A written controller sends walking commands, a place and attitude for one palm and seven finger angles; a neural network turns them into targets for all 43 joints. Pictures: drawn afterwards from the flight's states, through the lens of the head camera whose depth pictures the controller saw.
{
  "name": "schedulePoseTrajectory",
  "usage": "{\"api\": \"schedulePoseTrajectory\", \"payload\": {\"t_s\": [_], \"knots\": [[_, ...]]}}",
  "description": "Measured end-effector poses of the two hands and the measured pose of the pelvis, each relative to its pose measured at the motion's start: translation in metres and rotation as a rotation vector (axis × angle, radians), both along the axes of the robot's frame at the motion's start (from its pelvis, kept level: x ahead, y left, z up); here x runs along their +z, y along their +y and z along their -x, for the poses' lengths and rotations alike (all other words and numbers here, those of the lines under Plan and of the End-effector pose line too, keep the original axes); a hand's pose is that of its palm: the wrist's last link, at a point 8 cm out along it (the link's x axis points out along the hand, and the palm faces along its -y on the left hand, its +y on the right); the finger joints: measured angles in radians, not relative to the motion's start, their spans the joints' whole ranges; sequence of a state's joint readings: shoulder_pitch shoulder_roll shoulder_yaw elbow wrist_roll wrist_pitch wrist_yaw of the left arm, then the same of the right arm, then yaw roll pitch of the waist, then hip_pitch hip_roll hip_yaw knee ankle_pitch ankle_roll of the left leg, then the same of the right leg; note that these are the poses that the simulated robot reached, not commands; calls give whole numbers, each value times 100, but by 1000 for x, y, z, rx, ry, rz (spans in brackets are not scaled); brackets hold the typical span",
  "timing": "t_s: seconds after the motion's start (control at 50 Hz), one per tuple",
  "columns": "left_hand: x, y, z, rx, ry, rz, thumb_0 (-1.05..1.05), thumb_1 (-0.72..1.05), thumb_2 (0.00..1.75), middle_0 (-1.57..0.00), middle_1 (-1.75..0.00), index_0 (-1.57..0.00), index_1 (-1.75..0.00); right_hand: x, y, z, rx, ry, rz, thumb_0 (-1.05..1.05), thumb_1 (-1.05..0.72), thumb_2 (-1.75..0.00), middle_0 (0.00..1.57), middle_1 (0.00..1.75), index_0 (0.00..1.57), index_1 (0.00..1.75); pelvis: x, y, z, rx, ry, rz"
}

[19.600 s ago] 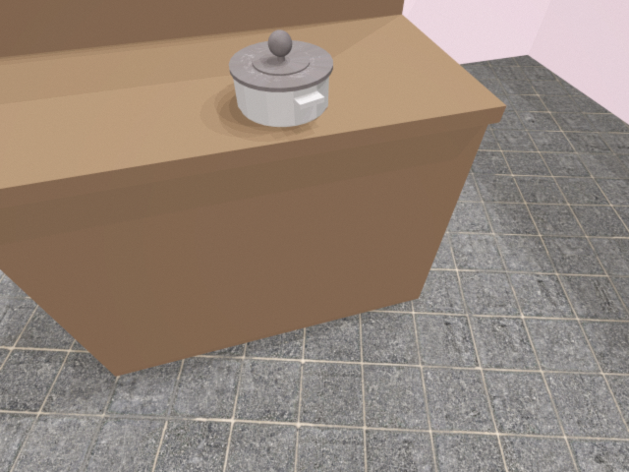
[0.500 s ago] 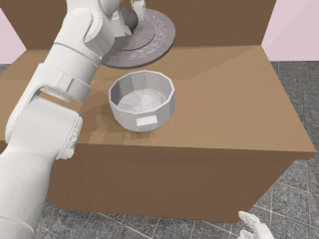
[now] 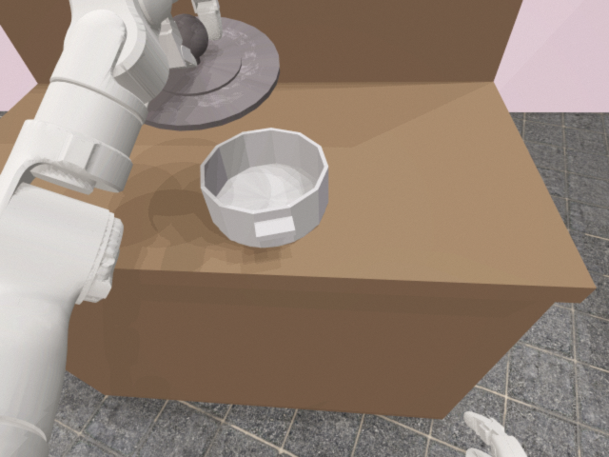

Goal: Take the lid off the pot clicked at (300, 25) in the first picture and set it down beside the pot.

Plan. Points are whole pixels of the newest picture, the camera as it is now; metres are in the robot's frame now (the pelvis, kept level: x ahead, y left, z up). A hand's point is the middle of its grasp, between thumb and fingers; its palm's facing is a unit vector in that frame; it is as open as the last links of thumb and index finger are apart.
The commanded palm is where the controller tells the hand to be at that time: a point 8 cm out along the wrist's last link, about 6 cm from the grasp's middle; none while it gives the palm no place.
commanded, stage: move the lid sideways beside the pot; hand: left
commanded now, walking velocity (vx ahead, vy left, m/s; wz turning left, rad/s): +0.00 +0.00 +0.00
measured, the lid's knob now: (187, 37) +0.49 +0.14 +0.30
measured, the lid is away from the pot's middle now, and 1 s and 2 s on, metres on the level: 0.07 0.18 0.24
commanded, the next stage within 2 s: lower the lid onto the table in 1.60 s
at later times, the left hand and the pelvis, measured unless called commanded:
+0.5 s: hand (126, 40) +0.48 +0.20 +0.31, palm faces -0.11 -0.09 -0.99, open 7.6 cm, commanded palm +0.44 +0.21 +0.39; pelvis +0.01 +0.00 +0.00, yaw +0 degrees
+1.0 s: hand (73, 47) +0.46 +0.25 +0.31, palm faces -0.11 -0.08 -0.99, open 7.6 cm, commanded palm +0.45 +0.25 +0.39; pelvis +0.00 +0.01 +0.00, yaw +1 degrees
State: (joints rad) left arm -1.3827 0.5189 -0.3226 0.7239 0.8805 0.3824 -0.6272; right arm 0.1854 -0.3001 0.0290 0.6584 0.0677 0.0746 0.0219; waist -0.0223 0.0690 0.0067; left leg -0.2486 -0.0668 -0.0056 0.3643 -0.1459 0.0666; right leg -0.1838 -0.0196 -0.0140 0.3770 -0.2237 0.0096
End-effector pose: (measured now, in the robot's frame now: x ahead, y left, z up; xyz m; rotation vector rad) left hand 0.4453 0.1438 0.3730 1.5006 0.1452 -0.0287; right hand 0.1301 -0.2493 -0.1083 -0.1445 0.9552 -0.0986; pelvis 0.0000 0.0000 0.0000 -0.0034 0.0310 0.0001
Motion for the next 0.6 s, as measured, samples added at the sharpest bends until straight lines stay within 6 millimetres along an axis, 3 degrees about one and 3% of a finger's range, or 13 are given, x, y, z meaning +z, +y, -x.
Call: {"api": "schedulePoseTrajectory", "payload": {"t_s": [0.42,0.6], "knots": [[-8,46,-17,77,16,0,-3,22,87,-79,-95,-66,-89,-1,-1,-4,-15,50,11,1,-90,-90,20,30,20,30,0,4,-10,2,28,6],[-7,77,-11,124,1,9,-3,22,87,-79,-95,-66,-89,1,1,-8,-12,62,11,1,-90,-90,20,30,20,30,0,7,-12,2,32,9]]}}
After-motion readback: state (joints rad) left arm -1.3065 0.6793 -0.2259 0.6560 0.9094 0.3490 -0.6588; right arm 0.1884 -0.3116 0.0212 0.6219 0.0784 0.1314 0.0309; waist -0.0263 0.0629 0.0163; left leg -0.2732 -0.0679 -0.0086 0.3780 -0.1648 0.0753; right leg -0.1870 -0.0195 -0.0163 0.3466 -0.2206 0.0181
